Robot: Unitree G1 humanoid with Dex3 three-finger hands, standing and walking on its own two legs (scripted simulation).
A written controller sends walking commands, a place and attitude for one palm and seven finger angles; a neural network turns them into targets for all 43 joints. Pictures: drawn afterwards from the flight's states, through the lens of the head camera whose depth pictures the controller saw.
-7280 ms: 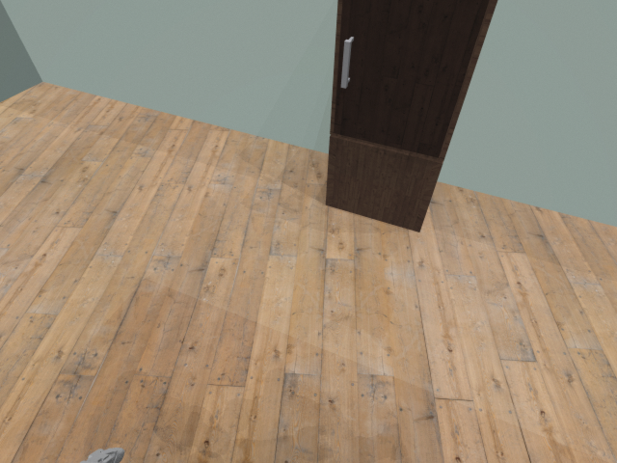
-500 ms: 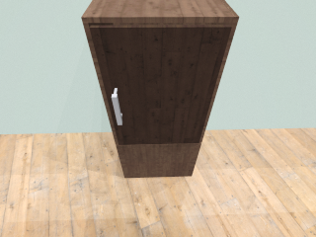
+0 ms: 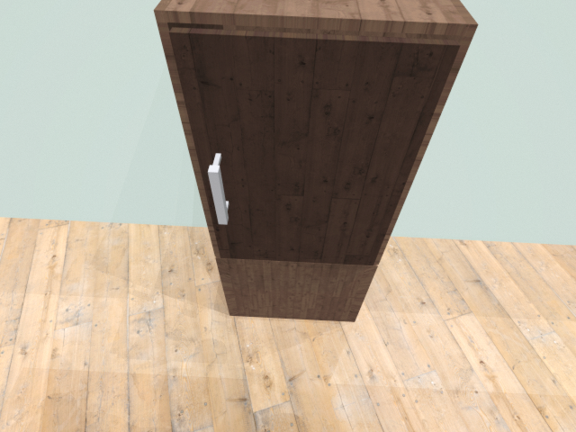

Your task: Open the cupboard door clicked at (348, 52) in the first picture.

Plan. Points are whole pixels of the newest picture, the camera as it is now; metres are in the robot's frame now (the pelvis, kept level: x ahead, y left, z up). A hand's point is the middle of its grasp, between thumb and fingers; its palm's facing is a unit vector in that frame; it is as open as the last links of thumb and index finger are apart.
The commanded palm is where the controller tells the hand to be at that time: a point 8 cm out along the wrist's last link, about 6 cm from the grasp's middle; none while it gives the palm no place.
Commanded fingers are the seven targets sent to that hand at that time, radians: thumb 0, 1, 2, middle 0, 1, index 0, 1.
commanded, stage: come to a stop and stand still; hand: left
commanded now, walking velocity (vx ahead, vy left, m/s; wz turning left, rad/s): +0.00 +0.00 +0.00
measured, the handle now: (220, 190) +0.56 +0.18 -0.04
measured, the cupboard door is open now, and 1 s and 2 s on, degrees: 0 0 0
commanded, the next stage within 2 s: look again from close up in 0.98 s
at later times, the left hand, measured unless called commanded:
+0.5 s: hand out of the picture +0.10 +0.17 -0.16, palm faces +0.05 -0.96 -0.28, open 7.3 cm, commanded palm none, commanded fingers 0.00 0.90 0.90 -0.20 -0.30 -0.20 -0.30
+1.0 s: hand out of the picture +0.08 +0.14 -0.15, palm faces -0.01 -0.97 -0.25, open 7.3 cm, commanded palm none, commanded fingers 0.00 0.90 0.90 -0.20 -0.30 -0.20 -0.30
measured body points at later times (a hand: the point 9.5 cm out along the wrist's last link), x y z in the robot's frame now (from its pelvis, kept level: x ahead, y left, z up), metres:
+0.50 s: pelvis +0.04 -0.02 +0.00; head +0.07 -0.03 +0.45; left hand +0.10 +0.22 -0.14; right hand +0.13 -0.25 -0.15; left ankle +0.05 +0.09 -0.73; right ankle +0.04 -0.14 -0.73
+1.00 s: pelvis +0.03 -0.06 +0.01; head +0.04 -0.07 +0.46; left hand +0.09 +0.19 -0.13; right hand +0.01 -0.29 -0.15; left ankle +0.05 +0.08 -0.73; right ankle +0.04 -0.15 -0.73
